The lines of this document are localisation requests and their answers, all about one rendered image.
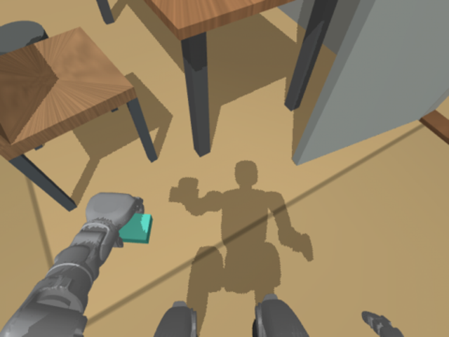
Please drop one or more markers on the left robot hand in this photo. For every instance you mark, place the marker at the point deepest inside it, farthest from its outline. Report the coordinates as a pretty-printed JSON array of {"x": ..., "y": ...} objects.
[{"x": 114, "y": 208}]

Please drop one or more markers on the table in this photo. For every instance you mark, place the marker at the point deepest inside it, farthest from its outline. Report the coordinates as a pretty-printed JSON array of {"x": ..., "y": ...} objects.
[{"x": 189, "y": 20}]

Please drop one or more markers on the left robot arm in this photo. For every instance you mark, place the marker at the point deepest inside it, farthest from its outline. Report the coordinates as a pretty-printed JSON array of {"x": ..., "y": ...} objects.
[{"x": 56, "y": 305}]

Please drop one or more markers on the chair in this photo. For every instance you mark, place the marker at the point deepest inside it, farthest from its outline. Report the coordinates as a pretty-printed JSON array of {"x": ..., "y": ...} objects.
[{"x": 53, "y": 86}]

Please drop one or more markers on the right robot hand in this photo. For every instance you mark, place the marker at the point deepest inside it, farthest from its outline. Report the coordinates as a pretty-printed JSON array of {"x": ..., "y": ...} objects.
[{"x": 380, "y": 325}]

